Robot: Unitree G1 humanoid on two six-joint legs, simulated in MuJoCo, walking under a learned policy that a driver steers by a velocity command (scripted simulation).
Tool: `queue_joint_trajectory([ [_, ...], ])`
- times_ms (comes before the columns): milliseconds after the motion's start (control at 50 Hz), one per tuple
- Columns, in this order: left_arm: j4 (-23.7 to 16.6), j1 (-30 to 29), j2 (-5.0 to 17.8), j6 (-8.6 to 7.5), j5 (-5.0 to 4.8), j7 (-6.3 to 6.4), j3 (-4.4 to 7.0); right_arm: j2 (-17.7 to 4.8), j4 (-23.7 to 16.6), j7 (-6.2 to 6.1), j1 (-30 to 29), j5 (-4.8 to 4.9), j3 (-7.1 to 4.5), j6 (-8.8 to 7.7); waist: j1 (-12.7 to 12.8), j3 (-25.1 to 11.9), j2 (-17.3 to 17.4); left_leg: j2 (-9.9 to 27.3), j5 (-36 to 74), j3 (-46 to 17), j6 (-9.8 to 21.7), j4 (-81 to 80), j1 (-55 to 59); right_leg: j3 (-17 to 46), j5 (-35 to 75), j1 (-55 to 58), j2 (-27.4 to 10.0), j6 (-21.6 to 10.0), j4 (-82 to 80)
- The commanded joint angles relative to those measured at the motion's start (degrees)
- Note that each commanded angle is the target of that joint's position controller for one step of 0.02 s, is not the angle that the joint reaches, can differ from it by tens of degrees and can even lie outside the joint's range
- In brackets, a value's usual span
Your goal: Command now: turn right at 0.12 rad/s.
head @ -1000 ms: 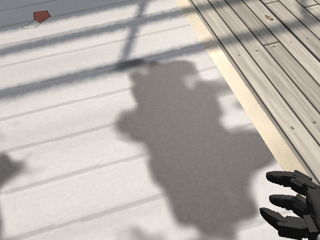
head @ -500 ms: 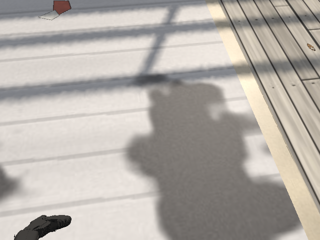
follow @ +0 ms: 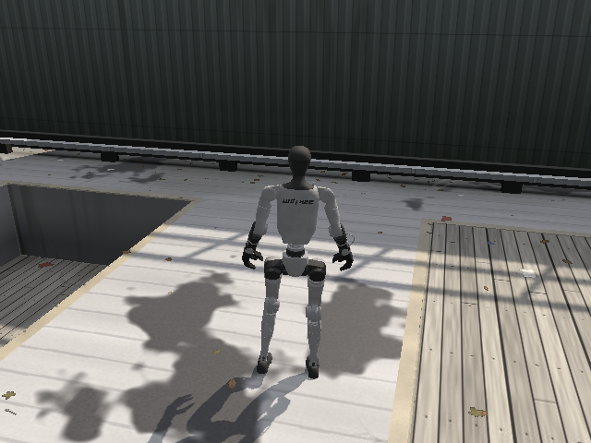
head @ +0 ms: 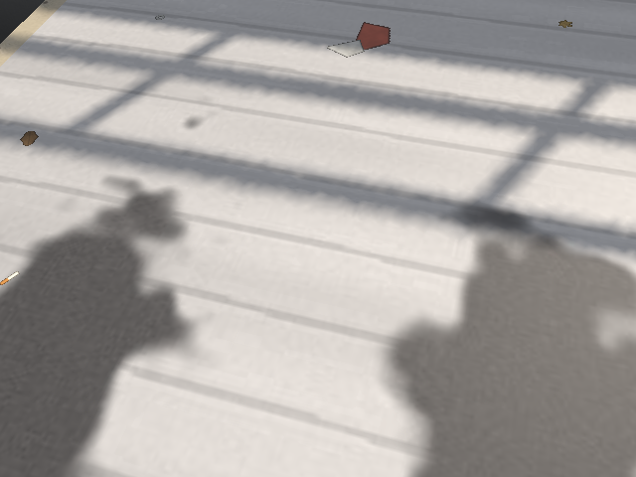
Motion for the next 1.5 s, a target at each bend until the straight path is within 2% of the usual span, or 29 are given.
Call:
queue_joint_trajectory([
  [20, -3.13, -1.06, 14.09, -0.41, -1.12, -0.79, 3.79, -3.62, -3.35, -0.24, -0.74, 0.11, -0.66, -1.18, 0.47, -6.28, -13.29, -2.78, 0.35, 5.02, -0.07, -11.82, 2.86, 15.92, 17.07, 7.16, -10.80, -11.08, -5.43],
  [120, -2.70, -0.94, 13.06, 0.04, -3.55, 0.34, 4.04, -5.24, -0.70, -0.04, 4.13, 0.72, -1.40, -2.47, -3.56, -8.97, -11.39, -1.81, 15.16, 2.35, 5.79, -35.04, 18.13, 22.49, 15.52, 2.97, -9.12, -6.86, -1.79],
  [140, -3.08, -0.44, 10.54, -0.20, -3.32, 0.55, 3.46, -7.87, -0.22, -0.34, 7.05, -0.16, -2.08, -2.32, -4.04, -12.08, -6.08, 6.08, 20.92, -1.83, 9.08, -33.29, 28.29, 18.74, 5.20, -5.89, -6.40, -3.43, 4.38],
  [160, -4.74, 0.94, 6.57, -0.79, -2.78, 0.18, 2.64, -12.80, 0.03, -0.42, 4.36, -1.38, -3.45, -1.36, -1.25, -9.71, 13.03, 18.02, 34.63, -12.61, 16.79, -32.45, 29.16, 6.37, -14.80, -19.31, 2.41, 0.98, 13.98],
  [200, -2.34, 2.94, 13.85, -0.51, -2.51, 0.24, 5.38, -5.17, -2.87, -0.22, -2.03, -2.77, -1.39, -1.98, -1.64, -8.18, 7.46, 21.19, 42.85, -10.05, 21.32, -33.53, 23.08, 3.76, -23.05, -20.96, -0.23, 5.40, 35.91],
  [240, -0.60, 6.12, 12.08, 1.82, -2.07, 1.02, 5.50, -2.71, -3.51, -0.33, -7.35, -0.81, -0.72, -2.97, 0.25, -5.73, 7.18, 15.29, 40.14, -1.17, 17.24, -32.81, 21.78, 3.04, -15.91, -23.04, -1.80, 7.85, 41.70],
  [400, -8.36, -0.86, 7.58, 2.48, -1.77, -1.82, 3.20, -7.61, -1.03, -0.38, -4.03, -0.67, -2.57, -2.30, -3.67, -5.04, 6.58, 17.31, 39.40, 8.55, 18.58, -33.23, 22.24, -3.40, -7.96, -19.00, -6.03, 8.22, 25.68],
  [520, -9.16, 4.83, 10.60, 4.23, -1.83, -2.17, 5.49, -8.13, 0.39, 1.99, -5.74, 2.44, -3.62, -3.85, 0.69, -6.90, 5.21, 17.27, 39.98, 16.08, 11.93, -20.15, 17.64, -7.65, -2.07, -1.89, -1.99, 1.37, 7.25],
  [540, -7.71, 10.72, 14.12, 4.02, -1.50, -0.97, 7.19, -6.36, 1.67, 2.50, -2.57, 2.07, -3.25, -4.25, 3.06, -9.75, -1.49, 13.14, 35.11, 19.00, 7.86, -8.49, 10.48, -3.47, 10.03, 10.15, -1.16, -1.94, 1.25],
  [560, -8.57, 13.13, 24.00, 3.62, -1.61, 0.37, 9.44, -1.89, -1.78, 2.66, -2.76, -1.30, -1.75, -4.65, 1.23, -10.94, -21.64, 4.22, -7.08, 20.43, 1.72, 11.39, -11.20, 20.80, 41.56, 24.08, -16.49, -10.88, 1.43],
  [580, -10.80, 11.44, 22.72, 1.72, 0.72, -0.42, 8.49, -2.75, -3.48, 2.20, -7.53, -2.04, -1.46, -4.96, 3.67, -19.29, -18.35, -1.26, -16.72, 5.86, 1.32, 21.86, -17.65, 35.13, 33.49, 23.54, -23.17, -20.82, -2.78],
  [620, -10.14, 6.28, 15.45, -0.15, -0.14, -0.45, 5.96, -5.65, -1.89, 1.41, -9.27, 0.79, -2.01, -4.35, 2.41, -13.50, -7.47, 2.83, -8.59, 3.55, 4.16, 21.17, -17.54, 21.73, 24.32, 16.85, -20.26, -15.61, -4.13],
  [640, -10.23, 2.90, 12.39, -0.08, -1.10, 0.05, 4.82, -5.84, -0.11, 0.78, -7.40, 0.50, -2.04, -3.74, 0.73, -11.61, -4.70, 4.47, -4.62, 3.70, 4.17, 17.64, -15.85, 17.19, 21.91, 13.57, -17.81, -12.60, -3.83],
  [740, -7.80, -2.89, 5.84, -1.09, 1.58, 0.97, 1.31, -1.92, 4.97, 1.21, 0.81, 0.95, -0.52, -1.83, -2.87, -10.32, -7.60, 4.60, 6.96, 5.52, 1.99, 3.91, 1.56, 2.28, 18.44, 2.28, -11.78, -9.27, -7.02],
  [800, -6.11, -2.10, 10.81, -0.66, 1.99, 1.42, 2.88, -4.63, 2.77, 1.23, -3.30, 1.19, -0.68, -1.44, 0.08, -5.39, -9.69, 4.26, 5.72, 6.27, 2.03, -1.94, 0.53, 3.24, 7.67, 2.12, -14.39, -10.62, -9.53],
  [840, -4.59, 2.60, 14.87, -0.48, 0.55, 1.48, 4.57, -6.75, 1.47, 1.55, -3.74, 2.09, -1.17, -1.61, 2.58, -4.45, -10.22, 4.94, 4.08, 6.77, 3.20, 0.37, -8.04, 10.93, -16.86, 7.23, -19.34, -12.08, -15.44],
  [900, -2.56, 4.96, 12.72, -2.50, -0.59, 1.63, 4.45, -6.00, 0.85, 1.89, -4.53, 2.40, -1.65, -2.63, 2.53, -0.58, -7.23, 6.87, 4.79, 2.63, 5.18, 4.18, -23.28, 17.71, -29.52, 16.89, -24.18, -11.18, -19.95],
  [1020, -1.31, 4.19, 11.06, -5.36, -0.14, 1.40, 5.04, -2.03, 0.73, 3.35, -3.29, 2.49, -1.40, -4.38, 1.04, -1.54, -5.73, 9.41, 11.83, 4.51, 5.16, 6.11, -26.51, 2.65, -19.38, 19.84, -21.56, -7.58, -21.08],
  [1200, 1.89, 6.29, 14.65, -4.69, -0.78, -0.65, 6.54, -0.97, -3.12, 5.54, -8.19, 3.05, 0.57, -4.22, 0.76, 4.58, -5.24, 10.64, 14.10, 10.16, 9.81, -3.23, -22.67, -14.11, -9.64, 20.72, -21.03, -4.94, -21.06],
  [1240, 1.80, 4.54, 15.93, -4.06, -1.18, -1.26, 6.80, -2.61, -2.92, 5.64, -6.10, 3.32, 0.23, -3.89, -1.47, 3.96, -5.49, 8.06, 10.40, 14.14, 12.29, -5.06, -14.73, -18.53, 2.44, 19.58, -19.52, -3.79, -16.79],
  [1280, 1.39, 2.17, 17.85, -3.28, -2.33, -1.54, 6.98, -7.10, 0.22, 4.87, 7.42, 4.05, -2.37, -3.49, -10.28, -4.21, -6.51, -0.51, 7.67, 21.00, 15.31, -5.62, 7.00, -22.50, 36.71, 15.06, -17.68, -2.24, 3.83],
  [1300, 0.50, 1.67, 16.48, -3.27, -2.12, -1.44, 6.22, -12.65, 4.62, 4.10, 21.69, 4.34, -5.54, -3.22, -17.17, -11.00, -3.70, -5.43, 8.08, 19.92, 18.17, -6.76, 29.11, -22.36, 42.24, 3.21, -15.45, -0.04, 24.55],
  [1320, -0.57, 2.29, 5.79, -4.13, 0.44, -1.08, 2.84, -18.14, 7.47, 3.75, 24.88, 4.38, -6.58, -2.76, -13.72, -5.32, 13.83, 2.88, 2.37, -0.15, 20.44, -13.77, 36.26, -18.18, -14.27, -17.92, -9.15, 4.01, 49.61],
  [1340, -5.92, 5.08, 3.82, -7.00, -0.71, -0.85, 1.54, -20.08, 3.00, 4.33, 18.75, 2.91, -5.31, -4.72, -5.85, -18.39, 23.05, 13.42, -23.81, -38.75, 30.67, -33.99, 44.04, -1.68, -25.66, -32.56, 0.36, 4.68, 64.51],
  [1360, -6.20, -2.39, 12.66, -8.74, -3.75, -0.39, 2.81, -12.46, 1.37, 5.32, 17.19, 2.46, -3.43, -6.56, -10.21, -15.93, 7.54, 17.90, -24.71, -40.83, 26.25, -42.97, 41.94, 3.59, -16.42, -36.07, -3.00, 2.62, 63.46],
  [1380, -6.10, -3.13, 12.54, -9.42, -5.41, -0.22, 2.72, -10.99, 2.74, 5.36, 17.99, 1.79, -3.11, -7.58, -9.25, -10.26, 4.89, 19.79, -22.08, -38.02, 25.82, -42.96, 37.92, 2.21, -12.04, -39.49, -4.48, 0.77, 61.99],
  [1400, -4.44, -2.15, 10.79, -9.43, -4.25, 0.38, 2.02, -8.94, 2.87, 5.35, 14.58, 1.14, -2.23, -8.34, -6.92, -7.37, 0.17, 18.88, -15.49, -31.84, 24.10, -40.35, 29.81, 3.22, -8.58, -36.83, -8.09, -0.23, 59.16],
  [1440, -1.28, 4.21, 10.02, -7.32, -3.36, -0.35, 2.11, -4.08, 1.47, 4.94, 6.44, -0.93, -0.31, -9.08, -1.73, -4.17, 2.22, 15.16, -7.08, -18.81, 20.85, -38.31, 16.16, 4.59, 0.22, -28.88, -12.39, -1.12, 54.99],
  [1500, 0.62, 4.03, 8.25, -4.01, -3.76, -1.09, 2.07, -2.95, 2.91, 4.07, 6.67, -1.02, 0.08, -10.64, -1.55, 0.62, 0.60, 11.13, 9.82, -2.43, 15.81, -41.94, 11.72, 6.53, 7.20, -29.31, -11.07, -0.46, 48.19],
])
